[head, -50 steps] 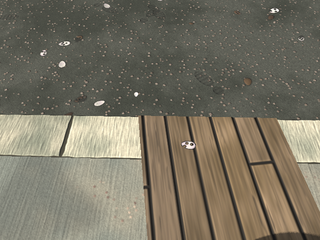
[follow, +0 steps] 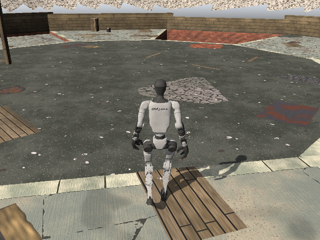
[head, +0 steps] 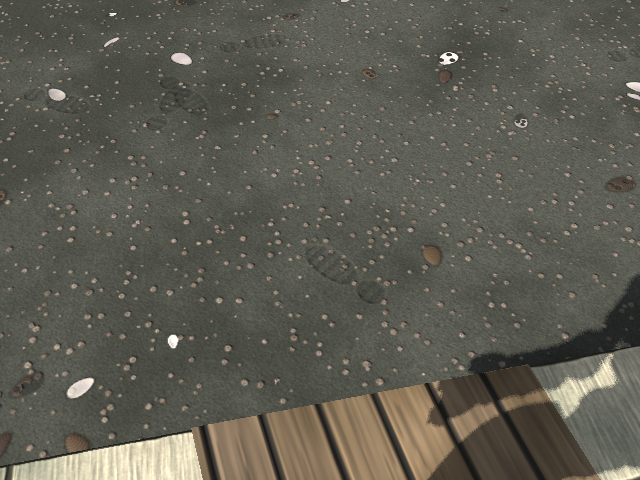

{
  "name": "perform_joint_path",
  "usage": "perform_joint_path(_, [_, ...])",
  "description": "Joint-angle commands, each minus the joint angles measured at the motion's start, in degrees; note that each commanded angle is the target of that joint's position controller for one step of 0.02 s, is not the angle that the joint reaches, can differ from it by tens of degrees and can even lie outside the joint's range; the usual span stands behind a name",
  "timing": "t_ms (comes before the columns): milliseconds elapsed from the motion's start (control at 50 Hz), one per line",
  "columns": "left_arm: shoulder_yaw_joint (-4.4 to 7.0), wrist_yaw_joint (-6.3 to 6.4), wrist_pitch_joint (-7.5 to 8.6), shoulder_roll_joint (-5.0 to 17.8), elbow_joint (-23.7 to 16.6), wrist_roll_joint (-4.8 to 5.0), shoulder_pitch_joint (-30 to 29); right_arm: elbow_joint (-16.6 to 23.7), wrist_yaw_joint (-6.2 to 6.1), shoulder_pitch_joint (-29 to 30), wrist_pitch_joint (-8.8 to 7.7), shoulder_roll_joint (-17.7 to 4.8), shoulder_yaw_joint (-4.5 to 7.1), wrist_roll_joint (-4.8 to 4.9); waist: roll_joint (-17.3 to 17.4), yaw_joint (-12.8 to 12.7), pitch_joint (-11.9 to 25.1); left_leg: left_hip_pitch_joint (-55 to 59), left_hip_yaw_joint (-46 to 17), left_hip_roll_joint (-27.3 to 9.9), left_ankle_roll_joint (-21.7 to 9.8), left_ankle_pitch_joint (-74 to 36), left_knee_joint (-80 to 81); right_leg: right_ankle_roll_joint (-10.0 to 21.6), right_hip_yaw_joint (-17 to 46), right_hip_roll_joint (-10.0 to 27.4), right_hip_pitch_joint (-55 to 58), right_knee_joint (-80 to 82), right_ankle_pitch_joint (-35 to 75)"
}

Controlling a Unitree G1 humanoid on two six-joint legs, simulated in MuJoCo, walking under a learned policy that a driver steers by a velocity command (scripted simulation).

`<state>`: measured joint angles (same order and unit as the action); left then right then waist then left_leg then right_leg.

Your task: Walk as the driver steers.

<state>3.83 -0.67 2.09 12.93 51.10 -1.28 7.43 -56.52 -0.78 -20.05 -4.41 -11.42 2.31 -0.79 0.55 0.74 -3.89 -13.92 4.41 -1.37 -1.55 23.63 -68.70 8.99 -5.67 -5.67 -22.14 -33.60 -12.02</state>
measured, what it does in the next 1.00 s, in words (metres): walks ahead, turning right: left foot, then right foot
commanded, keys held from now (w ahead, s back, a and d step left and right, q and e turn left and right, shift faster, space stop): w+e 0.60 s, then e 0.34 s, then no key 0.06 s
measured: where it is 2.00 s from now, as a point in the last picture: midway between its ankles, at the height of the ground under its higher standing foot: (397, 462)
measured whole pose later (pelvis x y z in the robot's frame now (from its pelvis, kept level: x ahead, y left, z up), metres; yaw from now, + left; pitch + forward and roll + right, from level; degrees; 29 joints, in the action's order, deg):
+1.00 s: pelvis +0.43 -0.06 -0.01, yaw -34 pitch +0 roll +2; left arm 2.4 -1.9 -0.4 14.3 37.0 -1.8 5.8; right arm -43.5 -0.8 -16.5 0.1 -15.2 2.7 -0.7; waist -0.6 2.3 -4.3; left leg -12.7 11.5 -4.6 0.4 29.1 -48.0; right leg 5.9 -1.9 -1.9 -25.0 -33.4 -8.6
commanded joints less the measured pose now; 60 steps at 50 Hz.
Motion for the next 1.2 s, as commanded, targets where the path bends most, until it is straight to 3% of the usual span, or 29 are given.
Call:
perform_joint_path(20, [2.2, 0.95, -0.16, 7.6, 0.24, 0.78, 8.55, 7.4, 0.22, 4.12, -1.84, -7.45, 1.52, -0.17, 1.97, -1.9, 3.27, -24.68, -6.5, -4.03, 0.39, -4.85, -4.97, 10.47, 27.79, 19.21, 20.43, 19.27, 14.55])
perform_joint_path(60, [1.54, 1.27, 0.75, 6.24, -0.14, 1.22, 7.5, 7.78, 0.52, 2.52, 0.55, -6.19, 1.39, -1.74, 0.61, 0.79, 3.58, -18.67, -6.54, -4.97, 2.2, -5.21, 0.55, 8.54, 22.22, 15.02, 14.31, 20.13, 19.52])
perform_joint_path(140, [2.19, 1.06, 1.73, 9.26, -0.23, 1.35, 11.71, 11.03, 1.14, 8.01, 2.79, -5.62, 1.19, -1.93, -1.27, 0.14, 2.46, -21.21, -4.58, -5.07, 4.79, -10.46, 9.2, 7.74, 20.73, 12.13, 11.75, 21.77, 19.61])
perform_joint_path(260, [2.24, 1.03, 1.18, 9.55, -0.82, 1.2, 18.8, 16.32, 1.47, 20.34, 2.89, -6.55, 0.84, -1.46, -3.45, -4.69, 1.82, -27.25, -5.16, -3.35, 4.9, -21.04, 22.77, 4.97, 23.6, 11.47, 19.35, 20.25, 20.44])
perform_joint_path(360, [2.26, 1.66, 0.61, 10.5, -1.9, 0.52, 21.75, 20.62, 2.28, 27.97, 1.89, -7.23, 0.16, -0.95, -4.27, -7.02, 0.83, -25.64, -4.85, 0.23, 3.25, -20.56, 32.29, 4.36, 26.71, 12.15, 24.18, 16.15, 27.39])
perform_joint_path(400, [2.63, 2.12, 0.51, 11.98, -3.22, 0.28, 19.27, 20.57, 2.21, 24.65, 1.2, -8.51, 0.37, -0.61, -5.64, -4.58, 1.62, -18.2, -5.8, 1.16, 1.89, -18.2, 36.44, 2.56, 27.77, 12.65, 22.87, 13.66, 29.71])
perform_joint_path(440, [2.91, 1.86, 0.85, 13.27, -4.7, 0.31, 15.65, 17.72, 1.33, 13.66, 0.49, -10.89, 1.35, -0.32, -5.2, 0.55, 5.75, -2.24, -5.18, 3.58, -0.28, -15.22, 40.05, -0.03, 27.24, 10.46, 18.87, 5.03, 36.43])
perform_joint_path(460, [2.72, 1.22, 1.26, 12.66, -5.4, 0.9, 14.18, 16.11, 0.63, 5.38, -0.3, -12.78, 2.08, -0.68, -1.77, 5.16, 10.66, 10.12, -8.02, -0.03, -2.13, -16.19, 43.21, -1.59, 24.17, 6.92, 14.16, -6.62, 32.69])
perform_joint_path(480, [1.39, 0.79, 1.75, 7.66, -7.61, 1.33, 15.72, 16.11, -0.42, -3.83, -0.49, -17.11, 2.89, -1.76, 6.01, 7.29, 20.74, 23.78, -22.8, -14.93, -4.48, -4.21, 44.14, -2.74, 18.67, 3.27, 6.8, -23.74, 11.69])
perform_joint_path(500, [1.06, 0.76, 1.44, 5.66, -8.51, 2.56, 23.75, 16.72, -0.38, -0.3, 0.46, -20.43, 3.67, -1.95, 19.0, 1.26, 24.28, 31.83, -49.21, -25.28, -10.65, 0.5, 51.84, -4.24, 13.62, -4.05, -9.76, -36.06, -22.06])
perform_joint_path(520, [1.45, 1.28, 0.42, 10.03, -6.22, 0.35, 21.68, 17.45, -0.1, 3.54, 1.31, -14.59, 2.93, -1.09, 7.85, 0.6, 15.48, 24.13, -47.09, -23.13, -10.19, 7.05, 52.28, -4.02, 13.43, 1.84, -15.26, -41.03, -16.53])
perform_joint_path(540, [1.59, 0.68, 0.17, 10.19, -6.66, -0.02, 17.04, 18.01, 0.1, 6.9, 1.45, -9.95, 1.7, -0.84, 2.1, 0.67, 8.28, 16.07, -36.76, -20.15, -9.12, 3.36, 53.24, -4.37, 12.57, 3.48, -14.53, -39.72, -10.9])
perform_joint_path(560, [1.38, 0.18, -0.09, 9.04, -7.24, 0.07, 14.96, 17.54, 0.48, 8.05, 1.28, -8.23, 1.12, -1.21, 0.82, -0.14, 5.15, 10.92, -29.23, -17.58, -8.13, -5.22, 54.41, -4.83, 12.04, 5.02, -13.13, -38.04, -8.05])
perform_joint_path(620, [1.22, -0.94, -2.15, 7.75, -7.82, -0.17, 14.82, 15.52, 0.89, 6.32, -0.45, -8.4, 1.07, -0.35, 5.91, -1.96, 2.43, 4.3, -16.17, -13.87, -6.26, -25.95, 56.19, -6.11, 10.95, 7.18, -9.17, -34.12, -6.35])
perform_joint_path(680, [1.17, -0.86, -3.21, 7.06, -9.45, -0.06, 11.88, 14.44, 1.02, 4.16, -1.55, -9.16, 1.33, 0.35, 5.12, -2.69, 4.02, 6.86, -8.02, -14.49, -7.59, -51.16, 53.69, -6.95, 9.48, 6.83, -12.47, -34.05, -4.02])
perform_joint_path(740, [0.56, -1.25, -3.58, 6.04, -12.04, -0.13, 6.53, 14.09, 0.67, 3.51, -0.71, -9.35, 1.31, 0.35, 5.78, -2.17, 3.86, 7.29, -1.67, -13.14, -7.54, -53.53, 53.4, -7.47, 7.26, 7.44, -14.82, -27.81, 2.11])
perform_joint_path(820, [-0.74, -2.35, -3.42, 3.7, -14.94, -0.26, -0.41, 14.12, 0.07, 3.96, 0.49, -10.39, 1.43, 0.58, 5.91, -0.6, 3.15, 5.35, 4.71, -11.3, -7.09, -52.04, 51.82, -6.9, 2.75, 7.18, -7.3, -11.11, 10.44])
perform_joint_path(860, [-0.65, -2.53, -3.44, 4.25, -15.98, -0.53, -1.57, 14.17, -0.14, 3.5, 1.12, -11.84, 1.91, 0.64, 6.62, -0.18, 4.03, 7.64, 5.18, -12.42, -6.5, -52.62, 49.39, -6.25, 1.4, 6.33, -4.5, -6.69, 7.95])
perform_joint_path(920, [0.44, -2.26, -3.43, 6.56, -16.23, -0.98, 1.22, 14.94, -0.49, 3.84, 2.6, -13.93, 2.88, 0.85, 7.25, -1.01, 6.37, 11.58, 5.08, -14.09, -5.33, -55.78, 40.3, -4.25, 1.09, 4.43, -0.21, -1.55, 0.04])
perform_joint_path(940, [0.72, -1.85, -2.91, 6.81, -15.43, -1.36, 4.65, 15.35, -0.6, 4.73, 3.2, -14.07, 3.03, 1.25, 5.49, -2.87, 8.43, 11.22, 6.06, -13.08, -4.35, -54.06, 32.53, -3.19, 0.95, 2.92, 4.44, 3.19, 0.7])
perform_joint_path(960, [1.4, -0.85, -2.14, 8.59, -14.13, -2.14, 9.76, 15.56, -0.4, 3.15, 3.6, -13.69, 2.94, 1.17, 0.66, -5.15, 12.07, 6.35, 7.2, -10.36, -1.85, -44.64, 20.38, -1.27, 4.44, 3.48, 14.07, 9.26, 10.75])
perform_joint_path(980, [2.48, 0.04, -1.55, 14.27, -14.95, -1.59, 11.23, 17.72, 0.03, -1.04, 4.2, -8.29, 1.68, -0.28, -10.92, -2.64, 17.48, -7.8, 7.86, -5.29, 0.7, 2.62, 3.93, 2.84, 22.67, 20.75, 27.32, 4.77, 42.35])
perform_joint_path(1000, [2.89, 0.06, -1.74, 16.86, -15.71, 2.07, 11.97, 18.32, -0.11, -4.33, 5.75, -7.09, 1.35, -1.66, -9.75, -0.88, 20.9, -15.99, -0.48, 0.99, 2.9, 18.9, -5.66, 11.37, 36.56, 29.0, 29.26, 3.3, 63.49])
perform_joint_path(1020, [2.97, 0.47, -2.39, 15.22, -15.36, 3.36, 12.57, 17.73, -0.5, -2.79, 6.57, -9.11, 1.6, -1.29, -7.15, -3.81, 21.78, -18.78, -4.3, 0.3, 3.69, 15.27, -7.11, 14.31, 32.23, 28.05, 28.0, 7.01, 53.28])
perform_joint_path(1040, [2.05, 1.11, -2.87, 12.12, -15.61, 2.67, 8.83, 18.49, -0.62, 1.47, 6.6, -9.23, 1.24, -0.45, -7.77, -3.48, 16.08, -20.26, -4.87, -0.8, 3.94, 10.1, -4.88, 12.85, 29.81, 25.15, 22.0, 11.7, 35.61])
perform_joint_path(1060, [0.73, 1.49, -3.25, 8.19, -15.59, 2.0, 4.48, 18.57, -0.6, 4.88, 6.48, -9.91, 1.37, -0.42, -5.68, -1.72, 9.92, -18.87, -5.71, -2.31, 4.03, 4.94, 0.75, 8.85, 25.61, 20.24, 15.24, 15.1, 24.76])
perform_joint_path(1080, [0.19, 1.85, -3.38, 6.81, -15.25, 1.58, 2.53, 18.29, -0.33, 4.88, 7.08, -9.85, 1.34, -0.87, -6.84, -0.24, 8.32, -14.59, -5.2, -2.32, 4.26, 2.82, 4.14, 6.49, 22.31, 17.18, 10.54, 16.23, 23.27])
perform_joint_path(1140, [-0.06, 1.61, -2.65, 6.79, -14.7, 0.7, 2.22, 16.48, 0.42, 2.22, 8.69, -9.12, 1.36, -0.69, -3.68, 0.92, 10.78, -7.86, -4.41, -0.17, 3.63, 0.16, 6.57, 4.75, 18.83, 15.58, 7.84, 17.1, 24.51])
perform_joint_path(1200, [0.02, 1.14, -2.43, 7.14, -15.17, 0.13, 0.05, 16.01, 0.86, 3.05, 9.06, -7.24, 0.53, -0.73, -4.63, 0.94, 10.75, -3.97, -3.36, 1.0, 3.18, -3.94, 9.67, 3.86, 17.39, 13.68, 4.24, 19.81, 11.76])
